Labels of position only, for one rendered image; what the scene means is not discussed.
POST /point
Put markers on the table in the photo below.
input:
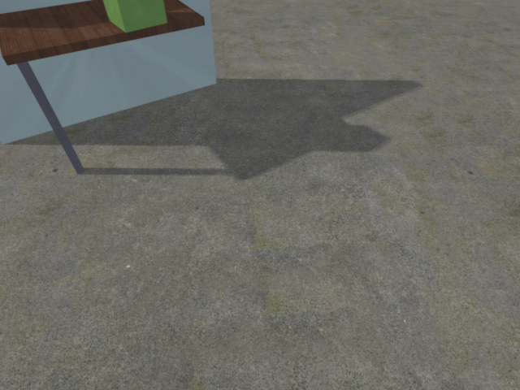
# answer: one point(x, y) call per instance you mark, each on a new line
point(54, 30)

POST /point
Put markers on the carton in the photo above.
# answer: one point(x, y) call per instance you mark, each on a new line
point(132, 15)

